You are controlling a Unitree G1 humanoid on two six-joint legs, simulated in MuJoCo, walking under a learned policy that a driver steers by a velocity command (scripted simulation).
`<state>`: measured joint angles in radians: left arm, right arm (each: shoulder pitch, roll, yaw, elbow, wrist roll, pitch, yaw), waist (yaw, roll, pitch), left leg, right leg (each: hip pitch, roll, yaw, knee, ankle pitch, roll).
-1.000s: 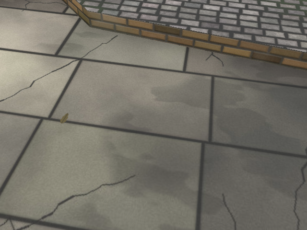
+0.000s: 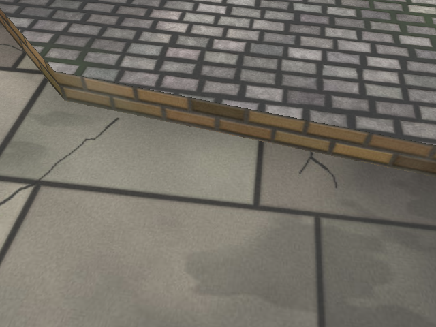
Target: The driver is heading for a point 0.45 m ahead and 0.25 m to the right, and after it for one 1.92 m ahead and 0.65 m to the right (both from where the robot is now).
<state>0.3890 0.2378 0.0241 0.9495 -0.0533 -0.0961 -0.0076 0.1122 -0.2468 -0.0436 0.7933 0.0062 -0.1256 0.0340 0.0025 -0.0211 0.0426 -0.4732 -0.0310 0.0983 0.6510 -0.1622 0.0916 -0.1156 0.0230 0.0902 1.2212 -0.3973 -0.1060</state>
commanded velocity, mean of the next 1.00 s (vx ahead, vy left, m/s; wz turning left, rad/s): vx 0.62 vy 0.00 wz -0.61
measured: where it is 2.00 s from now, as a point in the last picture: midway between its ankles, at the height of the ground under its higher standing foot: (279, 249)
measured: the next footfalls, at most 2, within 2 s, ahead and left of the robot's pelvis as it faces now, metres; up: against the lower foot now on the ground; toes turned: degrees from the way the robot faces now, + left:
right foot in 0.42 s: +0.57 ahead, -0.14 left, +0.00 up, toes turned -21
left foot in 0.82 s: +0.89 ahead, -0.14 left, +0.00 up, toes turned -40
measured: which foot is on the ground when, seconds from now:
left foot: down 0.00-0.42, up 0.44-0.80, down 0.82-1.00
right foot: up 0.00-0.40, down 0.42-0.84, up 0.86-1.00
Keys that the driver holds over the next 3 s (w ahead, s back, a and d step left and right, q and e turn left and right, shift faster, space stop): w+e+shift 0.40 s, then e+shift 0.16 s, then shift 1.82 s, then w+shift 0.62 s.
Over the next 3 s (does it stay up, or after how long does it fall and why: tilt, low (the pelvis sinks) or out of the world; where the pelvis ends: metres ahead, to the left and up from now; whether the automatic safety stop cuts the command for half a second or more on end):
stays up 0.98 -0.27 0.03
